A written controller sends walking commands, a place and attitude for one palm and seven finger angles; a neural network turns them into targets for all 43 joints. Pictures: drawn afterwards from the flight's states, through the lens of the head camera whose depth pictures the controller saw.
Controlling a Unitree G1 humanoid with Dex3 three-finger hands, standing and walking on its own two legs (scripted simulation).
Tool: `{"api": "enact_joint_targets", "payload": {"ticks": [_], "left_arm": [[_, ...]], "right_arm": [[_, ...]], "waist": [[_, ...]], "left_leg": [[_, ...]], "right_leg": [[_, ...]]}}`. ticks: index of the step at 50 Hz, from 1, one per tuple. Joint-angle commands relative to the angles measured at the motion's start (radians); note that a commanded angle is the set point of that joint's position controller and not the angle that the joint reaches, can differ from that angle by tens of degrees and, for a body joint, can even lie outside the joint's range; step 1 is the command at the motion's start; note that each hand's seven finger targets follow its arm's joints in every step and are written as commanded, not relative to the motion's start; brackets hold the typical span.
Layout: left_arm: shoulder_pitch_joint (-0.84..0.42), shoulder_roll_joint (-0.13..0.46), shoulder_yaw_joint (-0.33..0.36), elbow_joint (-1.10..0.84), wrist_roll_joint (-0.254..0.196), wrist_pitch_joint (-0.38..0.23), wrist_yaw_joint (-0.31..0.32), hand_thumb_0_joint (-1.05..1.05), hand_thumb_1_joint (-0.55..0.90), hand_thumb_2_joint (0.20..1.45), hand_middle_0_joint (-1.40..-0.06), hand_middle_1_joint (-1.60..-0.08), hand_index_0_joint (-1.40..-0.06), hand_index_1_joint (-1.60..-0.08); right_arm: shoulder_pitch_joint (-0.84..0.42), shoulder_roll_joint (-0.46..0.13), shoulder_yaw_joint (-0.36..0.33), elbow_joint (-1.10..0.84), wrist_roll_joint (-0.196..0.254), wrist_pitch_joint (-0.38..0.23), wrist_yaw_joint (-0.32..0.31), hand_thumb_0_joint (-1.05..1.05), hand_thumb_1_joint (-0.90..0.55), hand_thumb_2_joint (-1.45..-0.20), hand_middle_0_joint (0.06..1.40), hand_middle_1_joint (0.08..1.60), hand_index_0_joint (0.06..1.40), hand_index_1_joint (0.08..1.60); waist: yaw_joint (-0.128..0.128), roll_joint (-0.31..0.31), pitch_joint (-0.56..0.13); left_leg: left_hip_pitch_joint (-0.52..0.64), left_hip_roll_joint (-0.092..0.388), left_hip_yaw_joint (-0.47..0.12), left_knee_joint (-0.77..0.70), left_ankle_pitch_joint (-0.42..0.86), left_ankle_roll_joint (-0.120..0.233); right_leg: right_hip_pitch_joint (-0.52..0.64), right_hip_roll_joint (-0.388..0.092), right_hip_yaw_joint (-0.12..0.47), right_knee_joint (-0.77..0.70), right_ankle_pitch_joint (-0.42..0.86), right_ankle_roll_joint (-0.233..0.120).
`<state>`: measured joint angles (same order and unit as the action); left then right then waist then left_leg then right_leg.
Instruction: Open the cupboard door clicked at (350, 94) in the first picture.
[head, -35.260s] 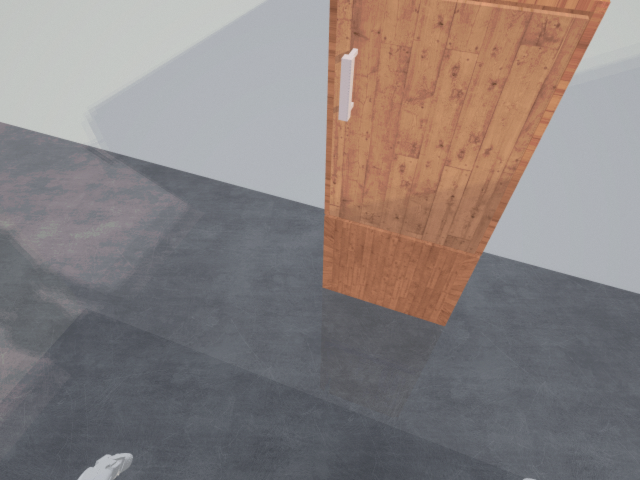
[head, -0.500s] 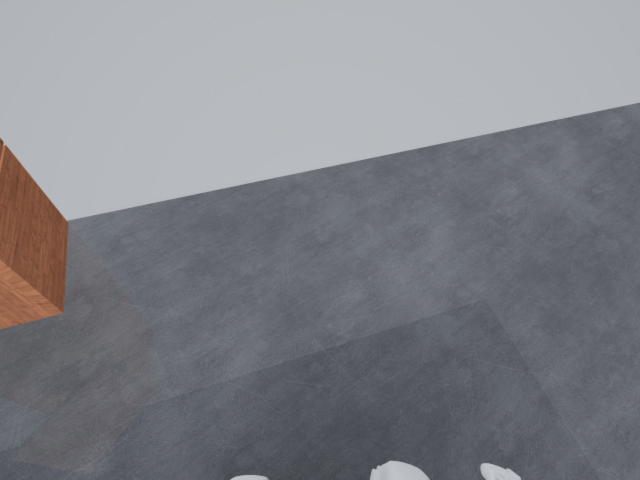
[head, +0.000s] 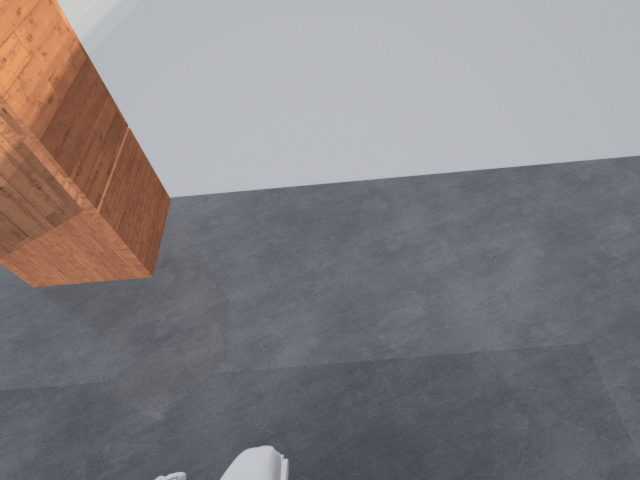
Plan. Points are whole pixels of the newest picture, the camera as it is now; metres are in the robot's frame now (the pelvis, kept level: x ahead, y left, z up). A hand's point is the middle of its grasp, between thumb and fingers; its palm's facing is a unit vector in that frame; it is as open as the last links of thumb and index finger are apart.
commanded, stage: turn to face it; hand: left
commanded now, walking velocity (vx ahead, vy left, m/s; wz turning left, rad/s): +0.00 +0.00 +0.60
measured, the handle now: out of the picture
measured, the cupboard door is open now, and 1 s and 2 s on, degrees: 39 39 39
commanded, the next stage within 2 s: take the last steps up to it in 1.00 s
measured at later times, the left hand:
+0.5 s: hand out of the picture +0.05 +0.25 -0.16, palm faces +0.31 -0.91 -0.27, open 7.4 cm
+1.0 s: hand out of the picture -0.06 +0.17 -0.18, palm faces +0.59 -0.77 -0.24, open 7.3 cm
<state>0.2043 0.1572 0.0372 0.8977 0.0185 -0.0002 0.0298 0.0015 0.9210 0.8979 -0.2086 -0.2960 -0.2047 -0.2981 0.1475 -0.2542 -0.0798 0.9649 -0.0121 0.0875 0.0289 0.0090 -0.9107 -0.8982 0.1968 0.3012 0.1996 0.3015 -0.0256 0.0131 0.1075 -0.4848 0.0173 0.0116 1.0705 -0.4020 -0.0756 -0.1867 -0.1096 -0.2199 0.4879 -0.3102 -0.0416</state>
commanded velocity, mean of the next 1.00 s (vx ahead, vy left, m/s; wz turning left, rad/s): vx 0.00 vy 0.00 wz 0.52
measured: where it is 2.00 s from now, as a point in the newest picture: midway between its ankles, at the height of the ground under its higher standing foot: outside the picture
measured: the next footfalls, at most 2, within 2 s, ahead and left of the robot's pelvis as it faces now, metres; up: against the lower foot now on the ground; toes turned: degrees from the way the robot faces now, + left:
left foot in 0.22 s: +0.03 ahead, +0.14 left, +0.00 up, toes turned +14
right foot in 0.60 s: +0.10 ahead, -0.10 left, +0.00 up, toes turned +17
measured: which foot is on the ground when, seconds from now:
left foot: up 0.00-0.20, down 0.22-0.60, up 0.62-1.00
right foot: down 0.00-0.22, up 0.24-0.58, down 0.60-1.00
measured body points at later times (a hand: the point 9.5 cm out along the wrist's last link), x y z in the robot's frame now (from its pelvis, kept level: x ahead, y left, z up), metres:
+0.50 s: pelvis +0.01 +0.01 -0.01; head +0.06 +0.03 +0.44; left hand +0.03 +0.29 -0.14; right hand +0.16 -0.21 -0.15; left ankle -0.01 +0.13 -0.74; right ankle +0.05 -0.13 -0.70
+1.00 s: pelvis +0.02 -0.01 -0.01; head +0.06 +0.02 +0.44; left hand -0.09 +0.21 -0.16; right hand +0.25 -0.17 -0.15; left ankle -0.05 +0.08 -0.73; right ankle +0.07 -0.12 -0.74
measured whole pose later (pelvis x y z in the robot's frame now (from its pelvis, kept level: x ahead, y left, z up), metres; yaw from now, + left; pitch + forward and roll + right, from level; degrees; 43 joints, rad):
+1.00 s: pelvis +0.02 -0.01 -0.01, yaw +35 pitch +0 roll +1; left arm 0.25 0.20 0.05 0.93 0.03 0.00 0.02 0.00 0.91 0.90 -0.21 -0.30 -0.20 -0.30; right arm 0.11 -0.23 -0.06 0.96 -0.01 0.07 0.02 0.01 -0.91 -0.90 0.20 0.30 0.20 0.30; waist 0.02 -0.03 0.10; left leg -0.32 0.01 0.07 0.68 -0.40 -0.05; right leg -0.22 -0.17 -0.27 0.57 -0.33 0.02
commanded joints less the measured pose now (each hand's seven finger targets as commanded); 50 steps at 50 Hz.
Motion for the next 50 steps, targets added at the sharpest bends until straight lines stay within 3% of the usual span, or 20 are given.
{"api": "enact_joint_targets", "payload": {"ticks": [1, 6, 8, 9, 10, 11, 12, 16, 19, 26, 28, 29, 30, 31, 32, 34, 37, 45, 48, 50], "left_arm": [[0.106, 0.209, 0.062, -0.037, 0.007, -0.022, 0.007, 0.0, 0.9, 0.9, -0.2, -0.3, -0.2, -0.3], [0.101, 0.242, 0.076, -0.029, 0.012, -0.015, 0.002, 0.0, 0.9, 0.9, -0.2, -0.3, -0.2, -0.3], [0.074, 0.251, 0.081, -0.03, 0.006, -0.013, -0.003, 0.0, 0.9, 0.9, -0.2, -0.3, -0.2, -0.3], [0.05, 0.246, 0.082, -0.037, -0.003, -0.01, -0.008, 0.0, 0.9, 0.9, -0.2, -0.3, -0.2, -0.3], [0.038, 0.186, 0.072, -0.069, -0.012, -0.004, -0.018, 0.0, 0.9, 0.9, -0.2, -0.3, -0.2, -0.3], [-0.031, 0.144, 0.048, -0.116, -0.01, 0.007, -0.015, 0.0, 0.9, 0.9, -0.2, -0.3, -0.2, -0.3], [-0.082, 0.173, 0.048, -0.13, -0.002, 0.017, -0.009, 0.0, 0.9, 0.9, -0.2, -0.3, -0.2, -0.3], [-0.027, 0.168, 0.061, -0.062, 0.003, 0.035, -0.019, 0.0, 0.9, 0.9, -0.2, -0.3, -0.2, -0.3], [-0.009, 0.155, 0.058, -0.052, 0.003, 0.033, -0.023, 0.0, 0.9, 0.9, -0.2, -0.3, -0.2, -0.3], [-0.019, 0.145, 0.048, -0.082, -0.006, 0.018, -0.019, 0.0, 0.9, 0.9, -0.2, -0.3, -0.2, -0.3], [0.06, 0.16, 0.056, -0.065, -0.008, 0.004, -0.015, 0.0, 0.9, 0.9, -0.2, -0.3, -0.2, -0.3], [0.102, 0.215, 0.067, -0.056, 0.0, -0.01, -0.008, 0.0, 0.9, 0.9, -0.2, -0.3, -0.2, -0.3], [0.122, 0.317, 0.086, -0.054, 0.015, -0.016, 0.001, 0.0, 0.9, 0.9, -0.2, -0.3, -0.2, -0.3], [0.119, 0.322, 0.077, -0.059, 0.008, -0.013, 0.004, 0.0, 0.9, 0.9, -0.2, -0.3, -0.2, -0.3], [0.062, 0.266, 0.07, -0.067, 0.007, -0.014, 0.01, 0.0, 0.9, 0.9, -0.2, -0.3, -0.2, -0.3], [-0.032, 0.211, 0.049, -0.086, 0.001, -0.009, 0.006, 0.0, 0.9, 0.9, -0.2, -0.3, -0.2, -0.3], [-0.031, 0.192, 0.045, -0.086, 0.004, -0.015, 0.004, 0.0, 0.9, 0.9, -0.2, -0.3, -0.2, -0.3], [0.108, 0.232, 0.067, -0.022, 0.015, -0.019, 0.001, 0.0, 0.9, 0.9, -0.2, -0.3, -0.2, -0.3], [0.096, 0.244, 0.072, -0.006, 0.014, -0.017, -0.002, 0.0, 0.9, 0.9, -0.2, -0.3, -0.2, -0.3], [0.067, 0.225, 0.068, -0.007, -0.005, -0.01, -0.008, 0.0, 0.9, 0.9, -0.2, -0.3, -0.2, -0.3]], "right_arm": [[-0.095, -0.016, 0.001, -0.091, -0.002, -0.03, 0.0, 0.0, -0.9, -0.9, 0.2, 0.3, 0.2, 0.3], [-0.094, -0.02, 0.006, -0.106, 0.002, -0.043, 0.001, 0.0, -0.9, -0.9, 0.2, 0.3, 0.2, 0.3], [-0.026, -0.044, -0.002, -0.097, -0.002, -0.051, -0.002, 0.0, -0.9, -0.9, 0.2, 0.3, 0.2, 0.3], [0.054, -0.08, -0.013, -0.078, -0.006, -0.059, -0.003, 0.0, -0.9, -0.9, 0.2, 0.3, 0.2, 0.3], [0.118, -0.192, -0.041, -0.067, -0.015, -0.067, -0.01, 0.0, -0.9, -0.9, 0.2, 0.3, 0.2, 0.3], [0.17, -0.265, -0.055, -0.059, -0.009, -0.06, -0.024, 0.0, -0.9, -0.9, 0.2, 0.3, 0.2, 0.3], [0.178, -0.24, -0.046, -0.049, -0.007, -0.055, -0.028, 0.0, -0.9, -0.9, 0.2, 0.3, 0.2, 0.3], [-0.003, -0.173, -0.022, -0.106, -0.014, -0.069, -0.046, 0.0, -0.9, -0.9, 0.2, 0.3, 0.2, 0.3], [0.01, -0.17, -0.02, -0.102, -0.012, -0.077, -0.044, 0.0, -0.9, -0.9, 0.2, 0.3, 0.2, 0.3], [0.007, -0.174, -0.034, -0.104, -0.014, -0.064, -0.039, 0.0, -0.9, -0.9, 0.2, 0.3, 0.2, 0.3], [-0.027, -0.163, -0.037, -0.115, -0.006, -0.062, -0.038, 0.0, -0.9, -0.9, 0.2, 0.3, 0.2, 0.3], [-0.02, -0.117, -0.033, -0.12, 0.004, -0.064, -0.033, 0.0, -0.9, -0.9, 0.2, 0.3, 0.2, 0.3], [-0.01, -0.044, -0.023, -0.141, 0.008, -0.067, -0.029, 0.0, -0.9, -0.9, 0.2, 0.3, 0.2, 0.3], [-0.027, -0.09, -0.029, -0.143, 0.001, -0.062, -0.028, 0.0, -0.9, -0.9, 0.2, 0.3, 0.2, 0.3], [-0.014, -0.091, -0.034, -0.132, -0.001, -0.053, -0.024, 0.0, -0.9, -0.9, 0.2, 0.3, 0.2, 0.3], [-0.001, -0.08, -0.031, -0.087, -0.006, -0.033, -0.013, 0.0, -0.9, -0.9, 0.2, 0.3, 0.2, 0.3], [0.007, -0.043, -0.02, -0.071, -0.004, -0.023, 0.0, 0.0, -0.9, -0.9, 0.2, 0.3, 0.2, 0.3], [-0.083, -0.004, 0.006, -0.084, 0.001, -0.041, -0.004, 0.0, -0.9, -0.9, 0.2, 0.3, 0.2, 0.3], [-0.025, -0.007, 0.009, -0.071, 0.003, -0.055, -0.01, 0.0, -0.9, -0.9, 0.2, 0.3, 0.2, 0.3], [0.053, -0.06, -0.001, -0.044, -0.001, -0.069, -0.013, 0.0, -0.9, -0.9, 0.2, 0.3, 0.2, 0.3]], "waist": [[0.062, -0.187, -0.13], [0.06, -0.219, -0.133], [0.014, -0.173, -0.164], [-0.038, -0.092, -0.205], [-0.072, 0.192, -0.248], [-0.095, 0.311, -0.25], [-0.086, 0.163, -0.225], [0.003, 0.163, -0.133], [0.019, 0.088, -0.142], [0.016, 0.176, -0.162], [0.063, 0.137, -0.186], [0.082, -0.009, -0.214], [0.09, -0.325, -0.216], [0.09, -0.298, -0.197], [0.056, -0.229, -0.164], [0.01, -0.228, -0.096], [-0.001, -0.203, -0.079], [0.074, -0.209, -0.123], [0.047, -0.231, -0.157], [-0.007, -0.109, -0.187]], "left_leg": [[-0.048, 0.012, 0.055, -0.152, -0.033, 0.006], [0.064, 0.0, 0.105, -0.344, -0.039, 0.039], [0.214, -0.017, 0.124, -0.507, 0.081, 0.056], [0.371, 0.0, 0.086, -0.629, 0.231, 0.077], [0.551, 0.235, -0.241, -0.682, 0.519, 0.187], [0.569, 0.4, -0.442, -0.698, 0.873, 0.315], [0.524, 0.404, -0.368, -0.674, 0.837, 0.336], [0.318, 0.24, -0.253, -0.732, 0.51, 0.254], [0.313, 0.199, -0.224, -0.728, 0.498, 0.235], [0.259, 0.167, -0.296, -0.652, 0.516, 0.227], [0.167, 0.126, -0.29, -0.574, 0.467, 0.182], [0.044, 0.048, -0.23, -0.459, 0.288, 0.122], [-0.134, -0.112, -0.046, -0.194, -0.145, 0.037], [-0.123, -0.066, -0.079, 0.04, -0.252, 0.042], [-0.114, -0.029, -0.113, 0.135, -0.182, 0.046], [-0.111, 0.002, -0.072, 0.223, -0.055, 0.023], [-0.08, 0.008, -0.027, 0.162, 0.027, 0.011], [0.022, -0.004, 0.073, -0.257, -0.071, 0.019], [0.149, -0.022, 0.095, -0.453, 0.009, 0.037], [0.382, 0.01, 0.067, -0.673, 0.248, 0.064]], "right_leg": [[0.209, -0.25, 0.115, -0.086, 0.679, -0.047], [0.179, -0.291, 0.088, -0.028, 0.678, -0.051], [0.115, -0.279, 0.033, 0.081, 0.633, -0.009], [0.019, -0.252, -0.003, 0.227, 0.552, 0.032], [-0.248, -0.109, -0.031, 0.464, 0.032, 0.107], [-0.413, -0.018, 0.071, 0.632, -0.382, 0.134], [-0.411, -0.04, 0.168, 0.676, -0.348, 0.115], [-0.371, -0.021, 0.217, 0.679, -0.135, 0.134], [-0.334, 0.008, 0.205, 0.6, -0.091, 0.141], [-0.146, 0.088, 0.166, 0.223, -0.098, 0.135], [0.034, 0.089, 0.162, 0.0, 0.062, 0.128], [0.191, -0.029, 0.27, -0.144, 0.121, 0.101], [0.283, -0.322, 0.561, -0.2, 0.282, -0.013], [0.152, -0.419, 0.581, -0.19, 0.379, -0.1], [0.086, -0.378, 0.485, -0.183, 0.353, -0.109], [0.025, -0.253, 0.334, -0.169, 0.341, -0.063], [0.001, -0.209, 0.191, -0.181, 0.336, -0.022], [0.158, -0.262, 0.142, -0.088, 0.587, -0.061], [0.14, -0.256, 0.119, -0.016, 0.592, -0.036], [-0.002, -0.206, 0.051, 0.123, 0.452, 0.04]]}}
